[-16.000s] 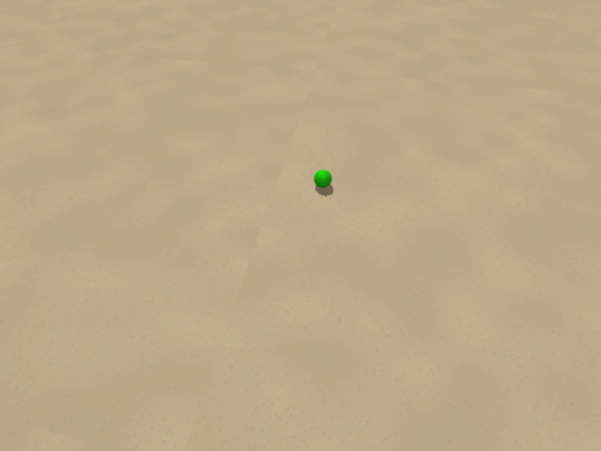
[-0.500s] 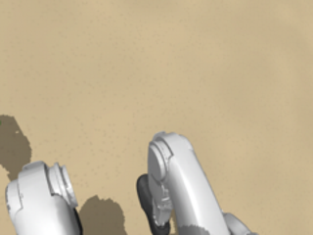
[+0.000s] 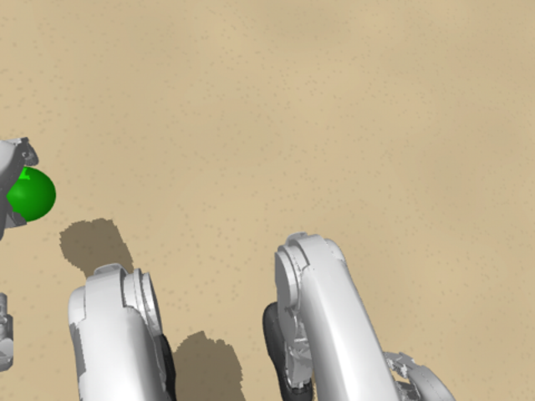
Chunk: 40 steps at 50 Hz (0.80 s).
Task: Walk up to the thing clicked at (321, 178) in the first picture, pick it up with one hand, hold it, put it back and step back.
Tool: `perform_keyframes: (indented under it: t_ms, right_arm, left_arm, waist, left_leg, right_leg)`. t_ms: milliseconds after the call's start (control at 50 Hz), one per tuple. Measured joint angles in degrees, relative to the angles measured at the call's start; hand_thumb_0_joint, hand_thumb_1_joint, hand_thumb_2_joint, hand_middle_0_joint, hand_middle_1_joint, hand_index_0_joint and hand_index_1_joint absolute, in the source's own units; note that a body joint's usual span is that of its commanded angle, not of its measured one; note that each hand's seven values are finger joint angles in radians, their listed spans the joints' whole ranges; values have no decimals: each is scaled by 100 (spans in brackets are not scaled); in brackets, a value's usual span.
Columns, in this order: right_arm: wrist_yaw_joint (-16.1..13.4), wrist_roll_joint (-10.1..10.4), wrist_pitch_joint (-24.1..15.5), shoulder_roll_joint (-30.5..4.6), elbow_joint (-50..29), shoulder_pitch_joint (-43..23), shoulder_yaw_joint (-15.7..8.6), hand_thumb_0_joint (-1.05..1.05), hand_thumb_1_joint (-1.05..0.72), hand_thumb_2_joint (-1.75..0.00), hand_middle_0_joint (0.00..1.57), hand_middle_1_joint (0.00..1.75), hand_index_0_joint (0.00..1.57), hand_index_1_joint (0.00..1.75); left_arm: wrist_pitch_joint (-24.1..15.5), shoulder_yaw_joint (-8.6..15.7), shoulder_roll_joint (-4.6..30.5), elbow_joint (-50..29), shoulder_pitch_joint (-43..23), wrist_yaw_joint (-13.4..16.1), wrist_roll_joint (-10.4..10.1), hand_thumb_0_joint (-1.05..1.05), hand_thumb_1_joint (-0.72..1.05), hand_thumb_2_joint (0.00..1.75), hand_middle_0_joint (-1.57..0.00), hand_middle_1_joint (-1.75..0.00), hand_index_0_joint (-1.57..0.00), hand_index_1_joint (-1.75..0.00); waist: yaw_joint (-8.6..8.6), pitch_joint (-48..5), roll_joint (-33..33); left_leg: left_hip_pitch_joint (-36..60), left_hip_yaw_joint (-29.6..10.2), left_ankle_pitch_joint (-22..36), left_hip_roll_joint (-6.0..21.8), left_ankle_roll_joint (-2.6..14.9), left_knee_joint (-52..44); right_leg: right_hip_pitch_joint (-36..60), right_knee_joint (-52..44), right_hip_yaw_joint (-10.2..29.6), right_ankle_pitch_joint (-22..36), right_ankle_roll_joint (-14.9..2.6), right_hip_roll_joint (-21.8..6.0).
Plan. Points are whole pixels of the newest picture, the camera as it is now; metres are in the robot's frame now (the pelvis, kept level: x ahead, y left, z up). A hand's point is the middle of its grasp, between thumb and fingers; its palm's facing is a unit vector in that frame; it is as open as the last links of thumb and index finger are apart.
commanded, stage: settle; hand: left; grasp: from above
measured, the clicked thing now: (22, 194) +0.46 +0.32 -0.20
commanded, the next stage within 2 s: lift in 0.08 s
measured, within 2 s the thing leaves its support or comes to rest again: neither
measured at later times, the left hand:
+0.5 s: hand out of the picture +0.43 +0.33 -0.08, palm faces -0.45 -0.08 -0.89, open 10.6 cm
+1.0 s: hand out of the picture +0.36 +0.32 +0.09, palm faces -0.40 -0.12 -0.91, open 10.7 cm
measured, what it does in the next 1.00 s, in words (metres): rises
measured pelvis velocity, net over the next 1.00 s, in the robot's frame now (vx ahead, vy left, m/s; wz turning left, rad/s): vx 0.00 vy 0.01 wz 0.09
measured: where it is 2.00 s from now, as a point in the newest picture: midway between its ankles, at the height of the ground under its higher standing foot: (229, 390)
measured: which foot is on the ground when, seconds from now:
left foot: down 0.00-1.00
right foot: down 0.00-1.00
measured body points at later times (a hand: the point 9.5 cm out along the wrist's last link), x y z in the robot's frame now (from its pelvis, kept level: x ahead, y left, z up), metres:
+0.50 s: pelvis -0.01 +0.00 +0.04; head +0.20 +0.07 +0.43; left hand +0.45 +0.33 -0.03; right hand +0.07 -0.26 -0.08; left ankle +0.08 +0.13 -0.30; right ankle +0.10 -0.12 -0.30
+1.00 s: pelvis +0.00 +0.01 +0.17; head +0.14 +0.06 +0.59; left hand +0.38 +0.32 +0.14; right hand +0.15 -0.25 +0.05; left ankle +0.08 +0.13 -0.30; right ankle +0.10 -0.12 -0.30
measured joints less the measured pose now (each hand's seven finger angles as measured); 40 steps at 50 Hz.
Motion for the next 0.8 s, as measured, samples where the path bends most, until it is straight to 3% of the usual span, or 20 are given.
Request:
perform_keyframes:
  t_ms: [160, 260, 560, 800]
  right_arm:
    - [-155, 69, 175, 1, 24, 161, -51, 0, -92, -90, 20, 30, 21, 30]
    - [-233, 101, 213, 50, 56, 207, -80, 0, -92, -90, 20, 30, 21, 30]
    - [-341, 407, 398, 137, -90, 378, -336, 0, -93, -90, 20, 30, 21, 30]
    - [-545, 655, 533, 102, -310, 261, -529, 0, -93, -91, 20, 30, 21, 30]
  left_arm:
    - [-111, -4, 42, -200, 19, -48, 121, -1, -6, 63, -65, -73, -56, -70]
    - [-48, -79, 47, -106, -63, -49, 68, -1, -7, 64, -66, -73, -57, -69]
    - [128, -168, -326, -1312, 650, -827, -441, -2, -9, 63, -70, -70, -60, -68]
    - [356, -421, -632, -2645, 1601, -1159, -871, -2, -11, 68, -66, -74, -58, -70]
  waist:
    - [-25, -64, 9]
    - [-28, -130, 50]
    - [262, -446, 264]
    - [546, -706, 305]
  left_leg:
    - [36, 47, 125, -44, 6, -147]
    - [69, 102, 176, -43, 27, -261]
    - [661, 293, 179, -37, 84, -953]
    - [1689, 396, 225, -22, 83, -1917]
  right_leg:
    - [50, -111, 27, 75, -16, -48]
    - [70, -203, 67, 115, -11, -57]
    - [614, -838, 192, 111, 25, -106]
    - [1596, -1795, 226, 197, 10, -132]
